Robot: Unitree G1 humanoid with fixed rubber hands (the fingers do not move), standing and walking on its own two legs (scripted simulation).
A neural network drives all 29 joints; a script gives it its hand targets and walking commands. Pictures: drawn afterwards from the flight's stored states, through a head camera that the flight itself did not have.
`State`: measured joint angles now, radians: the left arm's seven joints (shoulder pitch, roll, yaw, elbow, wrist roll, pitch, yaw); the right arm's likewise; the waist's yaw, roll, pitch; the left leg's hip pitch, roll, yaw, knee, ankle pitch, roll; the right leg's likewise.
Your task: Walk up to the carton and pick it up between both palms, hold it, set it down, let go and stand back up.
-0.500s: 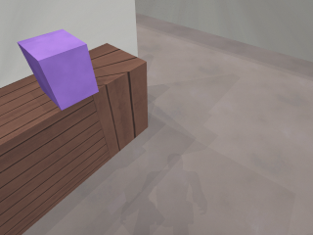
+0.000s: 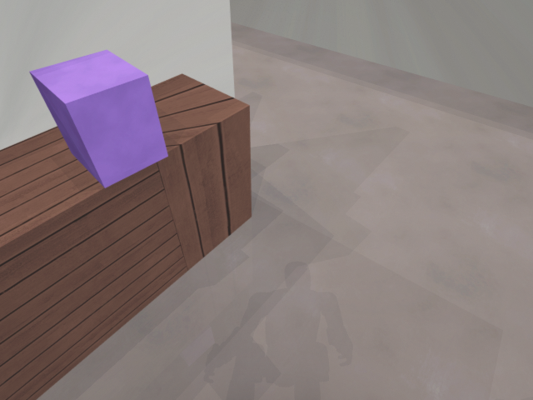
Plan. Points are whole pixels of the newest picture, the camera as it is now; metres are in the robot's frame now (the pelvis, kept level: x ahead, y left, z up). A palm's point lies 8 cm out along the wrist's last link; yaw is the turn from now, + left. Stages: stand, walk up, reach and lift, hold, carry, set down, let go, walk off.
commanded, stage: stand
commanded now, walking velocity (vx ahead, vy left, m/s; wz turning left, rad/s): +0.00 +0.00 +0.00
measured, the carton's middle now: (105, 118) +0.83 +0.42 -0.01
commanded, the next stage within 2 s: walk up in 0.70 s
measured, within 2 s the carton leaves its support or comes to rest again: neither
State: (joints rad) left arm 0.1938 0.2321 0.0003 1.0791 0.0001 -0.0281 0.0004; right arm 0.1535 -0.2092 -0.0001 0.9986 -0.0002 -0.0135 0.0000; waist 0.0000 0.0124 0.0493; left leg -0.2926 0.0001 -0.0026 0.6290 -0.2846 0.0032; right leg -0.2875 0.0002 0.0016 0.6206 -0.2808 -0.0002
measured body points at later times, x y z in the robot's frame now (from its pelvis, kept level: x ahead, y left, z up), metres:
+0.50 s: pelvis +0.00 +0.00 +0.00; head +0.01 -0.01 +0.45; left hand +0.06 +0.25 -0.14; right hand +0.09 -0.24 -0.14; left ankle +0.04 +0.12 -0.73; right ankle +0.04 -0.12 -0.73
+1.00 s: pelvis +0.01 +0.00 +0.00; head +0.01 +0.00 +0.45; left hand +0.06 +0.26 -0.14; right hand +0.10 -0.24 -0.14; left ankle +0.03 +0.12 -0.72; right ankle +0.04 -0.12 -0.73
